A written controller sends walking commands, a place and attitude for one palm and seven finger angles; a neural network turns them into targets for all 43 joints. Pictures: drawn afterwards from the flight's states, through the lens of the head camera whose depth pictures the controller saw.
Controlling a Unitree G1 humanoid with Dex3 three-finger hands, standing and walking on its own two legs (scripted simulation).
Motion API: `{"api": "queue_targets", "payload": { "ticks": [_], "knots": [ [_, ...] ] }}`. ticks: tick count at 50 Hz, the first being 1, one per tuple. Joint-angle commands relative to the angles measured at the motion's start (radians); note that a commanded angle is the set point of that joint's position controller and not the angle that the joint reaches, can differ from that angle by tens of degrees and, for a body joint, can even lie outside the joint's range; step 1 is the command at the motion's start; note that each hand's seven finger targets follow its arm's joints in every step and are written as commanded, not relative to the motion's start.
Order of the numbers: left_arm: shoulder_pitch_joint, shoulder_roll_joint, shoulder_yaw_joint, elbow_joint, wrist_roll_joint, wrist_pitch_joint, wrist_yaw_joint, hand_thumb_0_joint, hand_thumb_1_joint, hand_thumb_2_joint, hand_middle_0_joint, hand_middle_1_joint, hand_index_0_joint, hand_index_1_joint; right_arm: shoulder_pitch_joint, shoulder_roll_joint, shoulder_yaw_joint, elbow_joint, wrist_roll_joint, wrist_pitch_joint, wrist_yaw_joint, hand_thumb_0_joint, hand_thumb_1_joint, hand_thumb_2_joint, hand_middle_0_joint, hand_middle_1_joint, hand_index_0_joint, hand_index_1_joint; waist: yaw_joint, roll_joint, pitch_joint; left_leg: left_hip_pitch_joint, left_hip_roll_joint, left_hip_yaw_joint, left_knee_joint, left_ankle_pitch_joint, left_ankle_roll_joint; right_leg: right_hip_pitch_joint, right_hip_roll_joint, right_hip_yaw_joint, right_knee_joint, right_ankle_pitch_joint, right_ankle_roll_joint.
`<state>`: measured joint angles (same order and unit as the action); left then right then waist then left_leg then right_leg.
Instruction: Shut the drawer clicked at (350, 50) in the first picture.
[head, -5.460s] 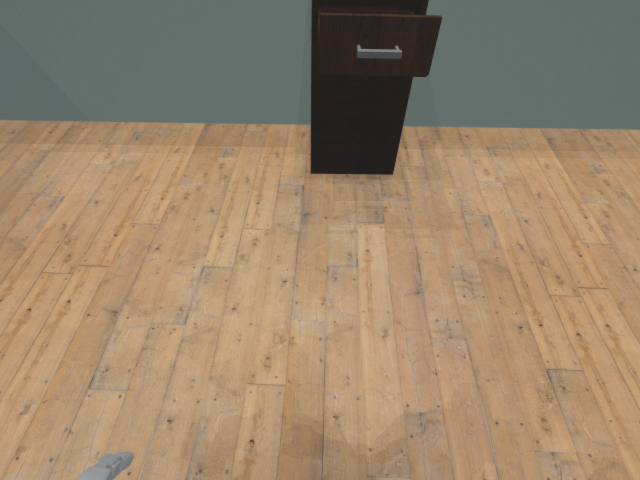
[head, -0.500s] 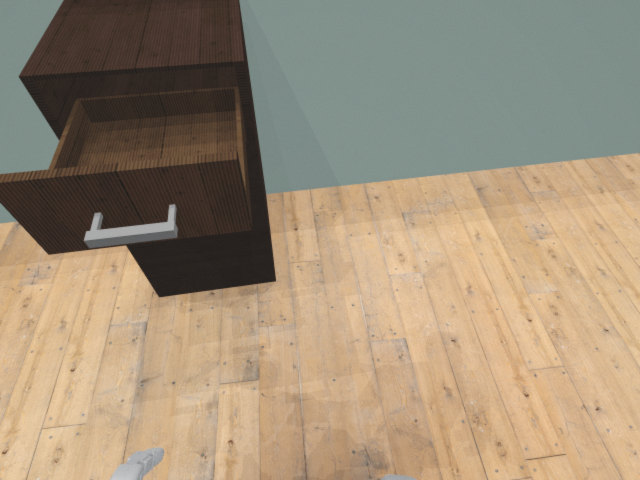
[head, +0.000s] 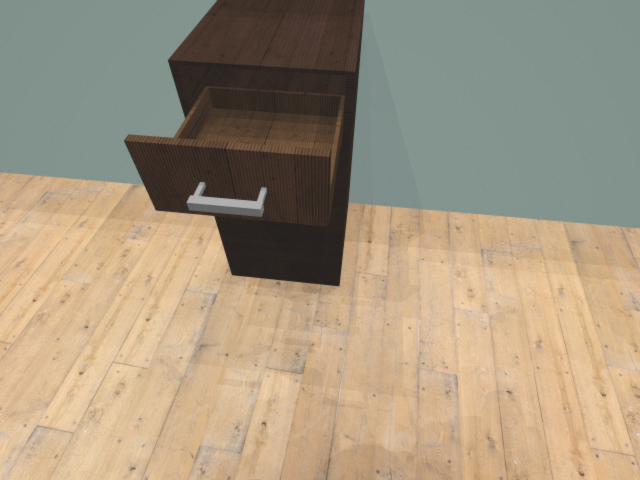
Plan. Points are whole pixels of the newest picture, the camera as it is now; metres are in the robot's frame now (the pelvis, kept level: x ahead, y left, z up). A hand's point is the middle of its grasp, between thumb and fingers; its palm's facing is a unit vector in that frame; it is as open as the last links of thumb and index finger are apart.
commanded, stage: take the last steps up to it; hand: left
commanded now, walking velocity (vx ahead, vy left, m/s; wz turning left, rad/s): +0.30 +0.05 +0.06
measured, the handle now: (228, 198) +0.58 +0.23 -0.03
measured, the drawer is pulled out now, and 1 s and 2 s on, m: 0.29 0.29 0.29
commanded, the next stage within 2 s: come to a stop and stand still in 0.80 s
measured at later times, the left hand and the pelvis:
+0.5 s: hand (157, 466) +0.16 +0.26 -0.18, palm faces +0.03 -0.99 -0.15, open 7.4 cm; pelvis +0.10 +0.08 +0.00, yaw +0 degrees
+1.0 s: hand (200, 373) +0.30 +0.24 -0.17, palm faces +0.03 -0.97 -0.22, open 7.2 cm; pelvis +0.27 +0.05 +0.00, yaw -1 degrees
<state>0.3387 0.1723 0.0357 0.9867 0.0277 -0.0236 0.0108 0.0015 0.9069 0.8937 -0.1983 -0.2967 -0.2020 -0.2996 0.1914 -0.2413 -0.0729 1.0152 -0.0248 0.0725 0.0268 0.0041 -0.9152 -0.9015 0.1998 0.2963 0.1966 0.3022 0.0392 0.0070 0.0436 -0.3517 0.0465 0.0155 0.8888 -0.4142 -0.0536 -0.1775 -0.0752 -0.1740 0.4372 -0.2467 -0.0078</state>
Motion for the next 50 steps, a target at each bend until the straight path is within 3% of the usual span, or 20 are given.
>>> {"api": "queue_targets", "payload": {
  "ticks": [1, 3, 4, 6, 7, 9, 12, 15, 20, 27, 29, 32, 34, 35, 36, 37, 38, 40, 43, 50],
  "knots": [
    [0.063, 0.212, 0.052, -0.001, 0.011, -0.017, 0.01, 0.0, 0.9, 0.9, -0.2, -0.3, -0.2, -0.3, -0.079, -0.025, 0.011, -0.109, 0.008, -0.062, 0.004, 0.0, -0.9, -0.9, 0.2, 0.3, 0.2, 0.3, 0.023, -0.169, -0.013, -0.035, 0.005, 0.039, -0.204, -0.043, 0.036, 0.071, -0.286, 0.313, -0.236, -0.126, -0.143],
    [0.036, 0.207, 0.049, 0.016, 0.002, -0.01, 0.006, 0.0, 0.9, 0.9, -0.2, -0.3, -0.2, -0.3, 0.017, -0.008, 0.019, -0.071, 0.009, -0.078, -0.003, 0.0, -0.9, -0.9, 0.2, 0.3, 0.2, 0.3, -0.023, -0.144, -0.036, 0.18, -0.032, 0.09, -0.419, 0.057, 0.048, -0.032, -0.22, 0.228, -0.161, -0.149, -0.099],
    [0.018, 0.186, 0.043, 0.021, -0.007, -0.006, 0.002, 0.0, 0.9, 0.9, -0.2, -0.3, -0.2, -0.3, 0.086, -0.029, 0.017, -0.042, 0.011, -0.089, -0.012, 0.0, -0.9, -0.9, 0.2, 0.3, 0.2, 0.3, -0.056, -0.07, -0.055, 0.333, -0.033, 0.091, -0.533, 0.122, 0.049, -0.123, -0.168, 0.159, -0.077, -0.164, -0.058],
    [-0.011, 0.076, 0.014, -0.014, -0.011, 0.0, -0.008, 0.0, 0.9, 0.9, -0.2, -0.3, -0.2, -0.3, 0.245, -0.194, -0.019, -0.001, 0.005, -0.096, -0.034, 0.0, -0.9, -0.9, 0.2, 0.3, 0.2, 0.3, -0.127, 0.357, -0.052, 0.51, 0.319, -0.363, -0.703, -0.032, 0.17, -0.467, 0.014, -0.001, 0.367, -0.333, 0.039],
    [-0.069, 0.101, 0.014, -0.034, -0.001, 0.002, -0.006, 0.0, 0.9, 0.9, -0.2, -0.3, -0.2, -0.3, 0.26, -0.208, -0.019, -0.003, 0.006, -0.085, -0.037, 0.0, -0.9, -0.9, 0.2, 0.3, 0.2, 0.3, -0.136, 0.265, 0.017, 0.43, 0.368, -0.386, -0.723, -0.056, 0.22, -0.51, -0.01, 0.082, 0.482, -0.327, 0.022],
    [-0.09, 0.098, 0.021, 0.002, 0.008, 0.009, -0.012, 0.0, 0.9, 0.9, -0.2, -0.3, -0.2, -0.3, 0.179, -0.115, 0.009, -0.007, 0.002, -0.096, -0.048, 0.0, -0.9, -0.9, 0.2, 0.3, 0.2, 0.3, -0.103, 0.176, 0.133, 0.28, 0.3, -0.31, -0.759, -0.056, 0.211, -0.508, -0.047, 0.133, 0.608, -0.199, 0.015],
    [-0.01, 0.078, 0.019, 0.058, 0.0, 0.005, -0.026, 0.0, 0.9, 0.9, -0.2, -0.3, -0.2, -0.3, 0.154, -0.054, 0.032, -0.004, 0.015, -0.125, -0.052, 0.0, -0.9, -0.9, 0.2, 0.3, 0.2, 0.3, -0.042, 0.071, 0.134, 0.287, 0.209, -0.134, -0.738, 0.356, 0.17, -0.47, -0.045, 0.13, 0.673, -0.02, 0.028],
    [0.018, 0.072, 0.024, 0.069, -0.001, 0.016, -0.016, 0.0, 0.9, 0.9, -0.2, -0.3, -0.2, -0.3, 0.209, -0.03, 0.031, 0.018, 0.018, -0.143, -0.059, 0.0, -0.9, -0.9, 0.2, 0.3, 0.2, 0.3, -0.028, 0.102, 0.077, 0.339, 0.178, -0.05, -0.691, 0.667, 0.135, -0.466, -0.02, 0.129, 0.698, 0.022, 0.043],
    [-0.082, 0.068, 0.026, 0.038, -0.006, 0.024, -0.017, 0.0, 0.9, 0.9, -0.2, -0.3, -0.2, -0.3, 0.281, -0.017, 0.041, 0.063, 0.017, -0.151, -0.071, 0.0, -0.9, -0.9, 0.2, 0.3, 0.2, 0.3, -0.036, 0.102, 0.102, 0.392, 0.196, -0.054, -0.676, 0.783, 0.137, -0.562, -0.014, 0.131, 0.692, 0.066, 0.038],
    [-0.304, 0.045, 0.01, -0.038, -0.011, 0.01, -0.024, 0.0, 0.9, 0.9, -0.2, -0.3, -0.2, -0.3, 0.416, 0.004, 0.05, 0.132, -0.002, -0.155, -0.085, 0.0, -0.9, -0.9, 0.2, 0.3, 0.2, 0.3, -0.095, 0.094, 0.143, 0.519, 0.225, -0.072, -0.625, 0.98, 0.17, -0.599, 0.005, 0.074, 0.477, 0.018, -0.001],
    [-0.315, 0.038, 0.005, -0.045, -0.013, 0.006, -0.024, 0.0, 0.9, 0.9, -0.2, -0.3, -0.2, -0.3, 0.417, -0.01, 0.049, 0.142, -0.002, -0.151, -0.086, 0.0, -0.9, -0.9, 0.2, 0.3, 0.2, 0.3, -0.083, 0.082, 0.12, 0.483, 0.208, -0.012, -0.564, 1.14, 0.153, -0.456, 0.037, 0.039, 0.339, -0.006, -0.031],
    [-0.14, 0.062, 0.01, 0.002, -0.013, -0.005, -0.009, 0.0, 0.9, 0.9, -0.2, -0.3, -0.2, -0.3, 0.381, -0.044, 0.039, 0.142, 0.007, -0.143, -0.085, 0.0, -0.9, -0.9, 0.2, 0.3, 0.2, 0.3, -0.006, 0.107, 0.024, 0.418, 0.199, 0.006, -0.393, 1.345, 0.127, -0.164, 0.112, 0.005, 0.22, 0.01, -0.071],
    [0.064, 0.104, 0.031, 0.067, -0.008, -0.02, -0.004, 0.0, 0.9, 0.9, -0.2, -0.3, -0.2, -0.3, 0.339, -0.038, 0.031, 0.126, 0.023, -0.143, -0.078, 0.0, -0.9, -0.9, 0.2, 0.3, 0.2, 0.3, 0.089, 0.087, -0.045, 0.204, 0.147, 0.034, -0.134, 1.114, 0.091, 0.179, 0.076, 0.049, 0.103, 0.19, -0.106],
    [0.169, 0.186, 0.05, 0.093, -0.005, -0.034, 0.006, 0.0, 0.9, 0.9, -0.2, -0.3, -0.2, -0.3, 0.353, 0.005, 0.03, 0.112, 0.036, -0.145, -0.068, 0.0, -0.9, -0.9, 0.2, 0.3, 0.2, 0.3, 0.112, -0.055, -0.132, -0.019, 0.039, 0.078, 0.174, 0.581, 0.067, 0.377, -0.172, 0.355, 0.078, 0.392, -0.222],
    [0.199, 0.224, 0.057, 0.099, -0.023, -0.035, 0.005, 0.0, 0.9, 0.9, -0.2, -0.3, -0.2, -0.3, 0.378, 0.034, 0.028, 0.096, 0.039, -0.145, -0.069, 0.0, -0.9, -0.9, 0.2, 0.3, 0.2, 0.3, 0.073, -0.139, -0.211, -0.125, -0.061, 0.07, 0.485, -0.163, 0.06, 0.389, -0.395, 0.648, -0.05, 0.552, -0.346],
    [0.129, 0.212, 0.055, 0.067, -0.032, -0.026, 0.014, 0.0, 0.9, 0.9, -0.2, -0.3, -0.2, -0.3, 0.327, 0.015, 0.021, 0.074, 0.036, -0.134, -0.069, 0.0, -0.9, -0.9, 0.2, 0.3, 0.2, 0.3, 0.059, -0.01, -0.129, -0.137, -0.014, -0.034, 0.521, -0.137, 0.093, 0.261, -0.386, 0.601, -0.13, 0.428, -0.357],
    [0.04, 0.175, 0.049, 0.055, -0.028, -0.022, 0.018, 0.0, 0.9, 0.9, -0.2, -0.3, -0.2, -0.3, 0.281, 0.061, 0.02, 0.065, 0.028, -0.125, -0.06, 0.0, -0.9, -0.9, 0.2, 0.3, 0.2, 0.3, 0.027, -0.005, -0.006, -0.173, 0.026, -0.041, 0.508, -0.068, 0.09, 0.109, -0.346, 0.536, -0.175, 0.252, -0.314],
    [-0.063, 0.093, 0.024, 0.038, -0.024, -0.03, 0.021, 0.0, 0.9, 0.9, -0.2, -0.3, -0.2, -0.3, 0.271, 0.082, 0.024, 0.065, 0.01, -0.098, -0.05, 0.0, -0.9, -0.9, 0.2, 0.3, 0.2, 0.3, -0.04, -0.007, 0.087, -0.121, 0.076, -0.041, 0.437, 0.026, 0.079, -0.143, -0.266, 0.382, -0.233, 0.115, -0.228],
    [-0.098, 0.066, 0.011, 0.034, -0.012, -0.043, 0.025, 0.0, 0.9, 0.9, -0.2, -0.3, -0.2, -0.3, 0.314, 0.117, 0.029, 0.067, 0.004, -0.077, -0.045, 0.0, -0.9, -0.9, 0.2, 0.3, 0.2, 0.3, -0.1, -0.023, 0.054, -0.034, 0.085, 0.001, 0.244, 0.053, 0.046, -0.239, -0.195, 0.22, -0.236, 0.218, -0.183],
    [-0.043, 0.075, 0.006, 0.065, -0.012, -0.023, 0.022, 0.0, 0.9, 0.9, -0.2, -0.3, -0.2, -0.3, 0.163, 0.107, 0.05, 0.045, 0.014, -0.082, -0.05, 0.0, -0.9, -0.9, 0.2, 0.3, 0.2, 0.3, -0.05, -0.135, -0.033, 0.061, 0.031, 0.048, -0.211, 0.18, 0.004, -0.055, -0.114, 0.16, -0.09, 0.581, -0.14]
  ]
}}
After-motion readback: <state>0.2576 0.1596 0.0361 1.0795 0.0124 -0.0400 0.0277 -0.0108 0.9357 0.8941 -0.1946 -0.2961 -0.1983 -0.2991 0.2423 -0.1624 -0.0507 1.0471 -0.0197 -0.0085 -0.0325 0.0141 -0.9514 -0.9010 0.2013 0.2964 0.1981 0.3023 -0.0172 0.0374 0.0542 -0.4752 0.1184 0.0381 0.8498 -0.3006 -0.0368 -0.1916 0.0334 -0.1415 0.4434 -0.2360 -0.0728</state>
